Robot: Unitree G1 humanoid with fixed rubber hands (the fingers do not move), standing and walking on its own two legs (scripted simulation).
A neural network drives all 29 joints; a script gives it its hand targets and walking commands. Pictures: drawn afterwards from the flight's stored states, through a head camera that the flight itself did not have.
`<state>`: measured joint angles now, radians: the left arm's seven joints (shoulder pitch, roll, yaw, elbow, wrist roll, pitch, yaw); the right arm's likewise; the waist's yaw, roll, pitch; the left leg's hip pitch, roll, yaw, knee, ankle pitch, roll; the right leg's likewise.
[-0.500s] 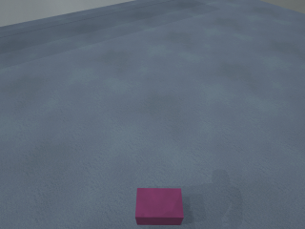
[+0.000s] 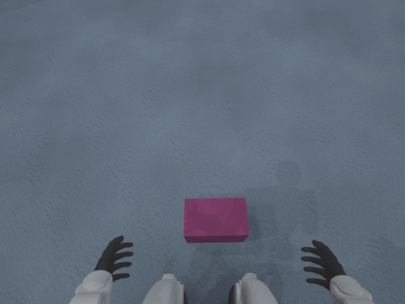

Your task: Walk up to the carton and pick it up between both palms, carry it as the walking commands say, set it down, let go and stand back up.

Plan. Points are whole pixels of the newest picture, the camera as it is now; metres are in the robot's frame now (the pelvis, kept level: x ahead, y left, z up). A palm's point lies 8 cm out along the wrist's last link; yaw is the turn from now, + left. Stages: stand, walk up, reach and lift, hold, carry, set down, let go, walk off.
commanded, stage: reach and lift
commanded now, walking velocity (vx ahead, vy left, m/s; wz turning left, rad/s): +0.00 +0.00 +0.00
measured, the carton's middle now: (215, 221) +0.41 -0.02 -0.63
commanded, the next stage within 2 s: none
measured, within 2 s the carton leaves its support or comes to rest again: neither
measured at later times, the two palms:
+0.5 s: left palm (128, 219) +0.30 +0.19 -0.13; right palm (314, 213) +0.33 -0.24 -0.13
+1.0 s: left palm (140, 180) +0.42 +0.20 -0.18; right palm (299, 176) +0.44 -0.24 -0.18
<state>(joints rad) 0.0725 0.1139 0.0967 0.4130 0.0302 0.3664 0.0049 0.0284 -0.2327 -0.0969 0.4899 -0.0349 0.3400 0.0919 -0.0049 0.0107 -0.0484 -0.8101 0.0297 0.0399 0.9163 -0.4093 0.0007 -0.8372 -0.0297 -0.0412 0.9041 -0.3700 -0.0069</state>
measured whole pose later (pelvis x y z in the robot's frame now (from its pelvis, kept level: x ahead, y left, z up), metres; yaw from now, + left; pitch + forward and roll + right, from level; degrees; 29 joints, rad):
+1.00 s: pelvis -0.05 -0.02 -0.08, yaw +2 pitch +45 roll +2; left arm -0.90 0.22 0.31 0.78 -0.05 0.10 0.02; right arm -0.98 -0.33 -0.28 0.87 0.00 0.10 0.08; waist 0.00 0.01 -0.11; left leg -1.57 0.03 0.03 1.14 -0.35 -0.02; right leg -1.60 -0.03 -0.04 1.15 -0.33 -0.04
